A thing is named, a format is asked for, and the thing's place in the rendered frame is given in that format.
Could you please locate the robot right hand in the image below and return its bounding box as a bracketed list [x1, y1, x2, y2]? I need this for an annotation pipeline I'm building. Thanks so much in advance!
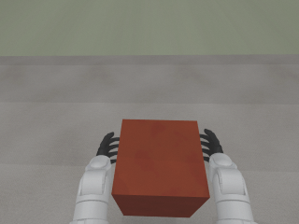
[199, 129, 223, 162]

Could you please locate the left robot forearm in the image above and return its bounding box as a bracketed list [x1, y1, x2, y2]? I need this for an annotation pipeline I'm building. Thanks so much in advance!
[69, 155, 112, 224]

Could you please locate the right robot forearm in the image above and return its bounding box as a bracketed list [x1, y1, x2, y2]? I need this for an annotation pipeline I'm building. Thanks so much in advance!
[208, 152, 258, 224]

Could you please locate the robot left hand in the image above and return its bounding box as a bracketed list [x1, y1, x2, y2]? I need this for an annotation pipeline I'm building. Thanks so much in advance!
[96, 132, 120, 164]

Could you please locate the carton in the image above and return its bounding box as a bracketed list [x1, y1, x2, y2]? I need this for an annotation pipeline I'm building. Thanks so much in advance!
[111, 119, 210, 218]

